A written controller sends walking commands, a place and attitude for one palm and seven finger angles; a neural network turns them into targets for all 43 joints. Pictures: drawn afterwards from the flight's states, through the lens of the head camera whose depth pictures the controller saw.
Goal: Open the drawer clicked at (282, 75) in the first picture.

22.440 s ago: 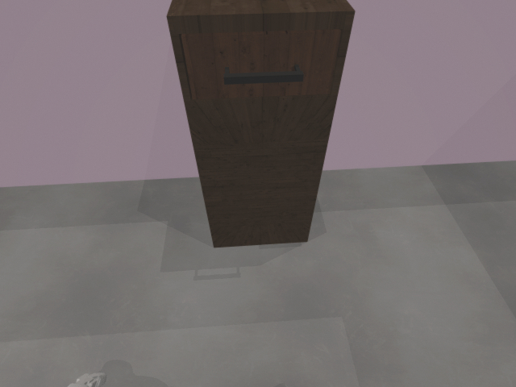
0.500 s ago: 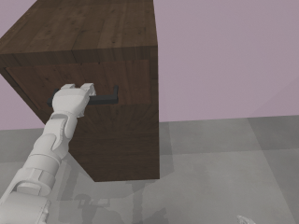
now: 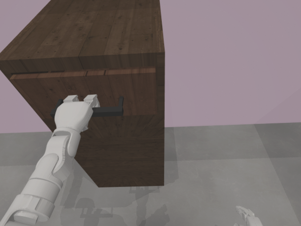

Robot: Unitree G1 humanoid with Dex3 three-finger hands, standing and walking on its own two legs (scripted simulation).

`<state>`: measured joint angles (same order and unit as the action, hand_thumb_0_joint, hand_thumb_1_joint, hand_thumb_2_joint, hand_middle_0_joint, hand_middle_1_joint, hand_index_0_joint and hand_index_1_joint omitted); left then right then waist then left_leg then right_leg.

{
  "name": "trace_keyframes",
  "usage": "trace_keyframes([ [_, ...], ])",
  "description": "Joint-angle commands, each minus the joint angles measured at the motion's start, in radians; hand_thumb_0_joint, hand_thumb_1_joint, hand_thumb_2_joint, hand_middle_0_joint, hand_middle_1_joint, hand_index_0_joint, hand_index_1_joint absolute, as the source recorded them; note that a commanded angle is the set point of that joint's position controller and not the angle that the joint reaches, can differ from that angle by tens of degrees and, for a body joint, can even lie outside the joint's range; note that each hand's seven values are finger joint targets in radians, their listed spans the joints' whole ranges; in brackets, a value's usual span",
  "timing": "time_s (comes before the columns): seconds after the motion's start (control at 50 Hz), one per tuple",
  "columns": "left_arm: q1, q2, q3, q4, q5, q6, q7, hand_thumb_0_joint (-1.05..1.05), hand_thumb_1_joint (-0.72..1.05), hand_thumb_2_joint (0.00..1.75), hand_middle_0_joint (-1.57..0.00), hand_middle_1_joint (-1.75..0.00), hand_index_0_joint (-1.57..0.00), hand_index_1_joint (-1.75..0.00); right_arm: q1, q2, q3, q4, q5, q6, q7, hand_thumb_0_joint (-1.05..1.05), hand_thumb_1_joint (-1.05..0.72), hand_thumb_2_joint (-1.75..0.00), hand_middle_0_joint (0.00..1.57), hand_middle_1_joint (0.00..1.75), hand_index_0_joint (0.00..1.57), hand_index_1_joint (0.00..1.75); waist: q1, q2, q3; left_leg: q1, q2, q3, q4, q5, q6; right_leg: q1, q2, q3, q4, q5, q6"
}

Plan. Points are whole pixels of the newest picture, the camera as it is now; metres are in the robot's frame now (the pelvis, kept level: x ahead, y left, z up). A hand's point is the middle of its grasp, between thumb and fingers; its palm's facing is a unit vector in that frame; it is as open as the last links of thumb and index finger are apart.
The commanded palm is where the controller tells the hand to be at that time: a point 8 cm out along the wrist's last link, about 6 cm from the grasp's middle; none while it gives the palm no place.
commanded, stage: pull the drawer open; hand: left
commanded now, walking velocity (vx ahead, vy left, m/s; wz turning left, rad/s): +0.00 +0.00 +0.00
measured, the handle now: (89, 106) +0.41 +0.22 +0.10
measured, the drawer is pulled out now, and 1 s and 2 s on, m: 0.02 0.14 0.27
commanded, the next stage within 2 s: open the thumb to release the handle in 1.62 s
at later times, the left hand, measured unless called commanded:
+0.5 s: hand (83, 125) +0.36 +0.23 +0.07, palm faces -0.01 -0.06 -1.00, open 5.2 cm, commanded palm +0.31 +0.22 +0.13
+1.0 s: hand (74, 167) +0.24 +0.21 +0.07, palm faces +0.05 -0.13 -0.99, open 5.5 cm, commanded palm +0.19 +0.21 +0.13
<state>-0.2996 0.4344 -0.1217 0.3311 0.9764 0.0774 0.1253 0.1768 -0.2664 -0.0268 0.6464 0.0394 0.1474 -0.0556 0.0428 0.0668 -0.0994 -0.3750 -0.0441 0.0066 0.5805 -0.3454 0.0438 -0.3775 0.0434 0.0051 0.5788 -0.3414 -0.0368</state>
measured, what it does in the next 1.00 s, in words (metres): stands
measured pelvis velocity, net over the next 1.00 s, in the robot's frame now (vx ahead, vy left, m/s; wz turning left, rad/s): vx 0.00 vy -0.01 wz -0.01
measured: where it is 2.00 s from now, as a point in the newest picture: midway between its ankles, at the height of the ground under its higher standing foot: outside the picture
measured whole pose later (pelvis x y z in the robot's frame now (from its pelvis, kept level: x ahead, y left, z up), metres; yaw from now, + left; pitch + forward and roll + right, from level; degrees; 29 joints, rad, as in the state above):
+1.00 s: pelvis +0.00 -0.01 +0.00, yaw +0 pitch +4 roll +0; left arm 0.25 0.40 -0.13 -0.21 0.96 0.14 0.14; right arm 0.05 -0.24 0.02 0.60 0.01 0.12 0.00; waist 0.10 0.09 -0.09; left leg -0.27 -0.04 0.01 0.55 -0.35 0.03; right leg -0.28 0.05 0.01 0.57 -0.35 -0.05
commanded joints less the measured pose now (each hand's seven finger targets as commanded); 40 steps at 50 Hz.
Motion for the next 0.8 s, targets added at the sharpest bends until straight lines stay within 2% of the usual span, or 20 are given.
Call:
trace_keyframes([
  [0.0,-0.396,0.221,0.121,-0.168,-0.002,0.028,0.042,0.0,0.9,0.9,-0.4,-1.35,-0.4,-1.35,-0.068,-0.102,-0.033,-0.113,-0.002,-0.038,-0.012,0.0,-0.9,-0.9,0.2,0.3,0.2,0.3,-0.019,-0.035,-0.307,0.175,0.016,-0.007,-0.019,0.532,-0.01,0.126,-0.012,0.004,-0.029,0.448,-0.01],
  [0.04,-0.42,0.205,0.101,-0.175,-0.005,0.023,0.032,0.0,0.9,0.9,-0.4,-1.35,-0.4,-1.35,-0.069,-0.103,-0.031,-0.116,-0.004,-0.034,-0.015,0.0,-0.9,-0.9,0.2,0.3,0.2,0.3,-0.023,-0.037,-0.317,0.182,0.018,-0.011,-0.019,0.546,-0.013,0.129,-0.014,0.004,-0.028,0.448,-0.011],
  [0.06,-0.424,0.189,0.088,-0.159,-0.005,0.023,0.028,0.0,0.9,0.9,-0.4,-1.35,-0.4,-1.35,-0.071,-0.098,-0.029,-0.112,-0.002,-0.034,-0.014,0.0,-0.9,-0.9,0.2,0.3,0.2,0.3,-0.026,-0.043,-0.295,0.181,0.02,-0.016,-0.02,0.545,-0.014,0.113,-0.013,-0.002,-0.028,0.44,-0.011],
  [0.1,-0.447,0.19,0.085,-0.171,-0.003,0.013,0.026,0.0,0.9,0.9,-0.4,-1.35,-0.4,-1.35,-0.073,-0.099,-0.029,-0.116,-0.005,-0.035,-0.014,0.0,-0.9,-0.9,0.2,0.3,0.2,0.3,-0.022,-0.035,-0.307,0.187,0.019,-0.018,-0.018,0.547,-0.015,0.112,-0.014,0.0,-0.027,0.436,-0.012],
  [0.12,-0.443,0.178,0.077,-0.154,-0.005,0.012,0.024,0.0,0.9,0.9,-0.4,-1.35,-0.4,-1.35,-0.071,-0.096,-0.028,-0.116,-0.006,-0.035,-0.015,0.0,-0.9,-0.9,0.2,0.3,0.2,0.3,-0.023,-0.054,-0.303,0.181,0.017,-0.015,-0.017,0.536,-0.012,0.116,-0.014,-0.002,-0.028,0.44,-0.011],
  [0.16,-0.451,0.198,0.094,-0.138,-0.001,0.002,0.02,0.0,0.9,0.9,-0.4,-1.35,-0.4,-1.35,-0.073,-0.098,-0.027,-0.117,-0.007,-0.034,-0.016,0.0,-0.9,-0.9,0.2,0.3,0.2,0.3,-0.021,-0.058,-0.297,0.169,0.017,-0.016,-0.022,0.511,-0.011,0.117,-0.015,0.001,-0.03,0.425,-0.012],
  [0.18,-0.464,0.177,0.075,-0.146,-0.003,-0.005,0.018,0.0,0.9,0.9,-0.4,-1.35,-0.4,-1.35,-0.073,-0.096,-0.026,-0.12,-0.007,-0.036,-0.016,0.0,-0.9,-0.9,0.2,0.3,0.2,0.3,-0.024,-0.059,-0.294,0.169,0.016,-0.015,-0.019,0.511,-0.011,0.114,-0.016,0.001,-0.029,0.431,-0.011],
  [0.22,-0.467,0.188,0.084,-0.13,0.002,-0.013,0.02,0.0,0.9,0.9,-0.4,-1.35,-0.4,-1.35,-0.072,-0.095,-0.027,-0.118,-0.008,-0.036,-0.014,0.0,-0.9,-0.9,0.2,0.3,0.2,0.3,-0.021,-0.046,-0.294,0.164,0.014,-0.015,-0.017,0.503,-0.011,0.11,-0.015,0.003,-0.026,0.427,-0.013],
  [0.28,-0.475,0.207,0.103,-0.119,-0.001,-0.026,0.023,0.0,0.9,0.9,-0.4,-1.35,-0.4,-1.35,-0.063,-0.097,-0.028,-0.119,-0.01,-0.038,-0.016,0.0,-0.9,-0.9,0.2,0.3,0.2,0.3,-0.018,-0.067,-0.307,0.145,0.01,-0.012,-0.019,0.466,-0.006,0.129,-0.017,0.006,-0.028,0.418,-0.012],
  [0.32,-0.47,0.185,0.085,-0.097,-0.003,-0.029,0.023,0.0,0.9,0.9,-0.4,-1.35,-0.4,-1.35,-0.062,-0.095,-0.026,-0.122,-0.008,-0.039,-0.017,0.0,-0.9,-0.9,0.2,0.3,0.2,0.3,-0.021,-0.071,-0.284,0.128,0.008,-0.01,-0.023,0.44,-0.005,0.119,-0.018,0.005,-0.032,0.403,-0.011],
  [0.34,-0.464,0.219,0.117,-0.092,0.001,-0.033,0.025,0.0,0.9,0.9,-0.4,-1.35,-0.4,-1.35,-0.06,-0.102,-0.029,-0.12,-0.009,-0.039,-0.018,0.0,-0.9,-0.9,0.2,0.3,0.2,0.3,-0.018,-0.085,-0.293,0.126,0.01,-0.01,-0.025,0.431,-0.006,0.127,-0.017,0.009,-0.034,0.39,-0.012],
  [0.36,-0.438,0.191,0.094,-0.103,-0.003,-0.035,0.024,0.0,0.9,0.9,-0.4,-1.35,-0.4,-1.35,-0.067,-0.096,-0.028,-0.129,-0.007,-0.041,-0.015,0.0,-0.9,-0.9,0.2,0.3,0.2,0.3,-0.011,-0.061,-0.297,0.12,0.006,-0.008,-0.028,0.417,-0.004,0.131,-0.019,0.011,-0.034,0.381,-0.011],
  [0.38,-0.404,0.196,0.106,-0.117,-0.005,-0.037,0.026,0.0,0.9,0.9,-0.4,-1.35,-0.4,-1.35,-0.068,-0.094,-0.03,-0.132,-0.007,-0.042,-0.014,0.0,-0.9,-0.9,0.2,0.3,0.2,0.3,-0.003,-0.049,-0.295,0.124,0.008,-0.006,-0.031,0.416,-0.004,0.134,-0.019,0.009,-0.035,0.378,-0.013],
  [0.42,-0.353,0.169,0.087,-0.155,-0.012,-0.036,0.026,0.0,0.9,0.9,-0.4,-1.35,-0.4,-1.35,-0.075,-0.094,-0.03,-0.143,-0.007,-0.043,-0.008,0.0,-0.9,-0.9,0.2,0.3,0.2,0.3,0.001,-0.053,-0.301,0.126,0.01,-0.008,-0.033,0.431,-0.005,0.14,-0.018,0.007,-0.032,0.387,-0.012],
  [0.44,-0.292,0.196,0.123,-0.175,-0.015,-0.036,0.028,0.0,0.9,0.9,-0.4,-1.35,-0.4,-1.35,-0.08,-0.097,-0.034,-0.149,-0.009,-0.043,-0.005,0.0,-0.9,-0.9,0.2,0.3,0.2,0.3,0.014,-0.051,-0.322,0.135,0.014,-0.009,-0.034,0.459,-0.006,0.163,-0.017,0.012,-0.03,0.396,-0.014],
  [0.48,-0.174,0.175,0.121,-0.252,-0.028,-0.032,0.027,0.0,0.9,0.9,-0.4,-1.35,-0.4,-1.35,-0.095,-0.091,-0.034,-0.169,-0.008,-0.047,0.005,0.0,-0.9,-0.9,0.2,0.3,0.2,0.3,0.028,-0.042,-0.323,0.138,0.016,-0.01,-0.032,0.519,-0.005,0.186,-0.019,0.011,-0.021,0.45,-0.011],
  [0.52,-0.109,0.147,0.103,-0.334,-0.034,-0.021,0.029,0.0,0.9,0.9,-0.4,-1.35,-0.4,-1.35,-0.109,-0.092,-0.034,-0.179,-0.008,-0.052,0.017,0.0,-0.9,-0.9,0.2,0.3,0.2,0.3,0.026,-0.039,-0.311,0.154,0.024,-0.014,-0.031,0.559,-0.008,0.174,-0.017,0.008,-0.02,0.461,-0.007],
  [0.64,0.169,0.13,0.123,-0.545,-0.039,0.033,0.053,0.0,0.9,0.9,-0.4,-1.35,-0.4,-1.35,-0.16,-0.09,-0.029,-0.201,-0.016,-0.069,0.041,0.0,-0.9,-0.9,0.2,0.3,0.2,0.3,0.05,-0.045,-0.296,0.191,0.039,-0.022,-0.041,0.635,-0.019,0.195,-0.019,0.004,-0.021,0.477,-0.005],
  [0.72,0.234,0.139,0.133,-0.603,-0.023,0.072,0.064,0.0,0.9,0.9,-0.4,-1.35,-0.4,-1.35,-0.184,-0.084,-0.016,-0.194,-0.019,-0.072,0.042,0.0,-0.9,-0.9,0.2,0.3,0.2,0.3,0.048,-0.063,-0.24,0.178,0.031,-0.016,-0.051,0.559,-0.017,0.183,-0.016,0.006,-0.031,0.451,-0.004],
  [0.78,0.283,0.123,0.119,-0.666,-0.017,0.082,0.068,0.0,0.9,0.9,-0.4,-1.35,-0.4,-1.35,-0.2,-0.073,-0.011,-0.193,-0.021,-0.073,0.046,0.0,-0.9,-0.9,0.2,0.3,0.2,0.3,0.05,-0.03,-0.221,0.209,0.032,-0.021,-0.049,0.581,-0.023,0.17,-0.013,0.007,-0.035,0.445,-0.008],
])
